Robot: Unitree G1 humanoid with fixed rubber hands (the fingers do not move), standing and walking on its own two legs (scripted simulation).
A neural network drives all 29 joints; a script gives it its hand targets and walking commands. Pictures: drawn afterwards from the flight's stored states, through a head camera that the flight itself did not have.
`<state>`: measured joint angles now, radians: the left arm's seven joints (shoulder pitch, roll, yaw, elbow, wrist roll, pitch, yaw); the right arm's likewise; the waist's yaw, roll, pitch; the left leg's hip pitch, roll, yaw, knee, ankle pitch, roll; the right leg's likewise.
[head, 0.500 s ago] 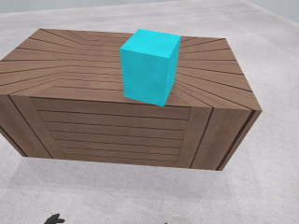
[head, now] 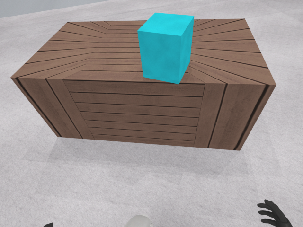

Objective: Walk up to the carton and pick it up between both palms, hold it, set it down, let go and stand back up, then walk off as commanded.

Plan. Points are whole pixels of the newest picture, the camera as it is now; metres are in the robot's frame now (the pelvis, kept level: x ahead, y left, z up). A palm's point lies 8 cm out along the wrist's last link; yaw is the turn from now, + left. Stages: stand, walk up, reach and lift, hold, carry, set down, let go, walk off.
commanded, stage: walk off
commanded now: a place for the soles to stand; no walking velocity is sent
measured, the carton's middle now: (167, 48) +0.95 +0.00 -0.01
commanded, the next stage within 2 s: stand in 1.20 s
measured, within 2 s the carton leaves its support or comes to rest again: neither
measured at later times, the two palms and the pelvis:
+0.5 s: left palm out of the picture +0.02 +0.34 -0.11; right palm out of the picture +0.06 -0.28 -0.05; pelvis -0.07 +0.03 +0.00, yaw +0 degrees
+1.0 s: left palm out of the picture +0.00 +0.36 -0.08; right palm out of the picture +0.04 -0.26 -0.08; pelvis -0.09 +0.04 +0.00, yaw +1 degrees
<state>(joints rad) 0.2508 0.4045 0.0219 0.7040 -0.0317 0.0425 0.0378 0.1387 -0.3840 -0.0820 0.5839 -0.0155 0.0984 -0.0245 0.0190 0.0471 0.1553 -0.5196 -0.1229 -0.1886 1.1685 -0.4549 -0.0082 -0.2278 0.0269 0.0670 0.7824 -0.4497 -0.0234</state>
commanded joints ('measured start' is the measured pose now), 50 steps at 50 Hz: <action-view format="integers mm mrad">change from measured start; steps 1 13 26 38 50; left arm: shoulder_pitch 16 -28 135 -30 -76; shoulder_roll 242 173 214 158 222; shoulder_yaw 132 112 117 99 94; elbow -148 -112 4 -54 5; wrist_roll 75 34 24 22 23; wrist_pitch -44 -6 -47 -46 -54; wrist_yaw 37 16 -2 -29 -19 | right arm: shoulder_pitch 10 96 -76 -8 -85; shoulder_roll -221 -275 -195 -223 -206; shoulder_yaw -68 -70 -39 -32 -25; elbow -82 -23 -39 40 107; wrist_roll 5 -3 13 32 35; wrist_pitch -9 -47 -42 -99 -91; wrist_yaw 5 19 13 15 22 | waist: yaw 15 -40 41 9 -8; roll -220 178 126 -40 -21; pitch -75 -97 -136 -181 -169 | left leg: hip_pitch -117 306 103 303 241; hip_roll -23 372 187 313 194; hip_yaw -82 -382 -171 -272 -80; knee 229 -853 -575 -763 -679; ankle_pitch -27 80 22 80 156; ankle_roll -44 143 66 143 43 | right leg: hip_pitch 63 -336 117 -68 9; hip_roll -252 24 -89 -24 -117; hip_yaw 379 -3 152 60 142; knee -251 171 -363 -142 -297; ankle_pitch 610 -92 57 117 176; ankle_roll -202 47 6 46 -7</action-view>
